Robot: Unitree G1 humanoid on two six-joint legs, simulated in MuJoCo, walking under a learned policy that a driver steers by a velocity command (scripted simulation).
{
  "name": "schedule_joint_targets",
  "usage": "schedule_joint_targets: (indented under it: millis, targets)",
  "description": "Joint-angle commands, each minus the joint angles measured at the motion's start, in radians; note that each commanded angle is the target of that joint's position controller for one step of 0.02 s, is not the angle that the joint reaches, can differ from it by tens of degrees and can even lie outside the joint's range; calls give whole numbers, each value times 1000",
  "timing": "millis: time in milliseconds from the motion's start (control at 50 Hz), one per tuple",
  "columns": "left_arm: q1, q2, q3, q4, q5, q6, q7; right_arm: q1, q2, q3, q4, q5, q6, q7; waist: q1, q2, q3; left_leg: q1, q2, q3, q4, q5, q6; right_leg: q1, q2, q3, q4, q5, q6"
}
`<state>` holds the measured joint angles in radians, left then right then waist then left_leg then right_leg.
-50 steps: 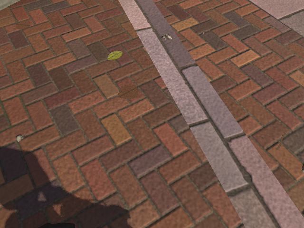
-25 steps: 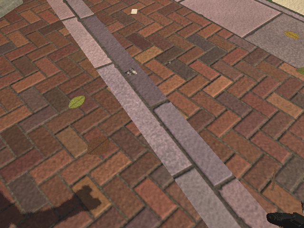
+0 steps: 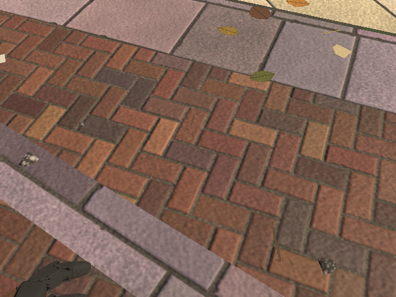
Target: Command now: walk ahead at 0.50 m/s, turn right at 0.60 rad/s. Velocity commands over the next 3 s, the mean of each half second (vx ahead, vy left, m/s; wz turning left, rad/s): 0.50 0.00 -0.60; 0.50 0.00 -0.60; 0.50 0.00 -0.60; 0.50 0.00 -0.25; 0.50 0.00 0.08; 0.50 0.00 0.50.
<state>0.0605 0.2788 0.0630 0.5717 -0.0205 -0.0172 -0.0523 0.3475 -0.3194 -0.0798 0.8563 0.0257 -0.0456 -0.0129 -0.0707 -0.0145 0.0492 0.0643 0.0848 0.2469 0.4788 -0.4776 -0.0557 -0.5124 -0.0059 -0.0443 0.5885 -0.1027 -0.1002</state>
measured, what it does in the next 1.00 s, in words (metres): walks ahead, turning right: left foot, then right foot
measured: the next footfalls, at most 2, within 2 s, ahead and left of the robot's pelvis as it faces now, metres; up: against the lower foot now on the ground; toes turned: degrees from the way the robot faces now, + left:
left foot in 0.48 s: +0.46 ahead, +0.08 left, +0.00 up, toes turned -20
right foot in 0.98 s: +0.59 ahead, -0.29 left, +0.00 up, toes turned -38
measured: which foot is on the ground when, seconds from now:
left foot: up 0.00-0.46, down 0.48-1.00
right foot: down 0.00-0.48, up 0.50-0.96, down 0.98-1.00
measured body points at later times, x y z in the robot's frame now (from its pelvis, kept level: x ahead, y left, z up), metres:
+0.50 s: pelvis +0.29 +0.00 +0.00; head +0.31 -0.01 +0.45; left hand +0.40 +0.28 -0.10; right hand +0.45 -0.29 -0.06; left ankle +0.43 +0.09 -0.72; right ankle +0.12 -0.09 -0.70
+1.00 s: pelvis +0.51 -0.13 +0.00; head +0.54 -0.16 +0.45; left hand +0.84 -0.06 -0.06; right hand +0.35 -0.38 -0.13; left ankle +0.43 +0.09 -0.71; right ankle +0.56 -0.27 -0.72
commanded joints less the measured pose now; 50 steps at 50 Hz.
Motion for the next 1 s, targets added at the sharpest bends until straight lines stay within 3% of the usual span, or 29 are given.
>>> schedule_joint_targets:
  millis: [20, 40, 60, 80, 100, 120, 140, 200, 280, 360, 420, 440, 460, 480, 500, 520, 540, 560, 580, 600, 620, 680, 800, 880, 900, 940, 960, 980, 1000]
  targets:
    - [342, 343, 113, 23, -13, -1, 31, 38, -14, 20, -149, -51, -33, 3, 109, -267, -308, -742, -82, -112, 811, -81, 29, 903, -266, 665, -139, -188, -284]
    - [376, 262, 89, -5, -6, -19, 26, -59, -94, 11, -159, -16, -70, 17, 190, -161, -427, -848, -95, -336, 924, -116, 40, 938, -325, 879, -278, -336, -320]
    - [343, 208, 71, 11, 2, -34, 23, -152, -138, -1, -190, 19, -89, 25, 197, -112, -277, -923, -49, -337, 903, -11, 60, 841, -296, 734, -299, -265, -266]
    - [289, 185, 62, 12, 0, -41, 23, -162, -124, 6, -189, 8, -99, 21, 153, -38, -193, -879, -8, -335, 810, 78, 69, 693, -252, 616, -298, -164, -231]
    - [221, 160, 52, 3, 3, -42, 25, -161, -124, 2, -178, -19, -100, 15, 109, -5, -140, -812, 18, -334, 725, 123, 60, 561, -214, 530, -306, -48, -206]
    - [181, 138, 43, -10, 16, -43, 29, -142, -129, -4, -172, -32, -90, 14, 74, -12, -118, -745, 35, -341, 686, 160, 54, 471, -188, 479, -330, 37, -199]
    - [163, 143, 43, -14, 21, -45, 32, -129, -127, -5, -173, -34, -79, 16, 54, -38, -111, -704, 35, -339, 655, 167, 39, 410, -184, 469, -346, 100, -211]
    - [180, 158, 46, 12, 12, -49, 49, -162, -84, 5, -179, -45, -55, 15, 50, -17, -74, -675, 19, -305, 509, 241, -5, 292, -140, 366, -365, 193, -204]
    - [239, 179, 52, 50, 2, -40, 67, -324, -37, 25, -218, -40, -55, 24, 112, -43, -41, -608, -40, -297, 201, 515, -20, 233, -74, 303, -353, 86, -141]
    - [302, 178, 54, 88, -9, -32, 70, -405, -63, 18, -248, -20, -66, 37, 141, -62, -33, -546, -74, -326, 60, 560, -4, 280, -100, 385, -295, -22, -114]
    - [301, 171, 55, 98, -6, -22, 74, -372, -96, 1, -246, -17, -77, 41, 113, -99, -40, -497, -80, -340, 18, 434, 32, 358, -127, 471, -201, -15, -93]
    - [289, 162, 52, 96, -5, -18, 74, -316, -102, -7, -233, -17, -81, 39, 81, -111, -54, -423, -85, -323, -12, 413, 52, 357, -114, 477, -157, 8, -78]
    - [286, 129, 41, 91, -1, -18, 72, -225, -125, -21, -214, -26, -85, 32, 37, -101, -109, -275, -66, -322, -36, 413, 83, 331, -68, 449, -55, 47, -48]
    - [292, 68, 18, 76, 12, -21, 67, -84, -175, -36, -203, -42, -88, 24, -21, -4, -242, -26, 91, -466, -17, 373, 146, 220, -7, 371, 213, -62, -10]
    - [426, 19, 2, 51, -18, -29, 68, 12, -252, -56, -167, -52, -74, 26, 29, 327, -372, 287, 317, -928, -112, 140, 313, -127, 127, 229, 538, -476, 62]
    - [422, 121, 16, 73, -26, -30, 72, 1, -165, -39, -176, -25, -69, 33, 13, 263, -320, 264, 340, -1050, -170, -91, 308, -259, 45, 246, 683, -475, 79]
    - [313, 177, 33, 66, -19, -25, 72, -40, -104, -23, -186, -23, -63, 28, -14, 163, -193, 150, 296, -893, -185, -78, 264, -292, 10, 231, 721, -382, 87]
    - [256, 174, 35, 56, -8, -20, 74, -89, -86, -14, -191, -32, -56, 25, -1, 97, -122, 34, 254, -758, -196, 49, 236, -263, -23, 196, 709, -312, 93]
    - [219, 161, 37, 44, 2, -20, 71, -118, -67, -8, -182, -36, -52, 23, 15, 90, -67, -58, 217, -663, -218, 163, 230, -244, -49, 192, 664, -264, 96]
    - [220, 140, 37, 41, -1, -17, 65, -129, -52, -1, -177, -43, -53, 19, 36, 107, -47, -119, 184, -580, -245, 230, 216, -199, -74, 187, 633, -233, 91]
    - [229, 119, 34, 39, -9, -12, 61, -134, -52, -2, -169, -41, -57, 18, 47, 140, -40, -155, 174, -528, -270, 269, 220, -172, -87, 172, 606, -220, 93]
    - [188, 77, 24, 19, -5, 0, 56, -121, -75, -13, -141, -29, -67, 18, 48, 114, -22, -169, 180, -415, -316, 389, 245, -199, -105, 150, 516, -178, 104]
    - [53, 51, 9, -10, -2, -13, 26, -104, -126, -26, -104, -24, -54, 11, 10, 82, -2, -126, 160, -199, -331, 537, 218, -165, -98, 87, 212, 96, 100]
    - [-45, 53, 7, -49, -6, -13, 3, -55, -160, -36, -73, -6, -35, 9, -10, 79, 33, -49, 189, -132, -313, 576, 192, -133, -79, 36, 79, 84, 67]
    - [-51, 63, 12, -57, -5, -12, -1, -53, -171, -40, -69, 0, -29, 9, -2, 82, 34, -22, 197, -117, -287, 649, 184, -118, -67, 21, 59, 43, 51]
    - [-4, 100, 31, -57, 3, -5, -3, -58, -203, -50, -69, 11, -16, 4, 46, 110, -16, 17, 198, -76, -153, 980, 164, -5, -5, -34, 40, -63, 9]
    - [93, 133, 51, -35, 5, -1, -1, -66, -213, -53, -71, 15, -8, 1, 107, 111, -73, 5, 184, -50, -5, 1113, 150, 127, 37, -60, 14, -81, -19]
    - [267, 185, 83, 15, 1, 4, 11, -72, -193, -44, -77, 15, -5, -4, 198, 82, -161, -100, 148, -22, 215, 1097, 118, 382, 77, -59, -41, -23, -59]
    - [407, 270, 110, 48, -8, 15, 33, -38, -118, -15, -97, -27, -9, -4, 228, -85, -250, -382, 93, -24, 545, 593, 72, 687, -86, 206, -49, -11, -125]
Over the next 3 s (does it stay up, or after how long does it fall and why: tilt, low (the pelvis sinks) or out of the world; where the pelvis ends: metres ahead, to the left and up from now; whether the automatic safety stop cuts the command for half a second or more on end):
stays up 1.19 -1.00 0.01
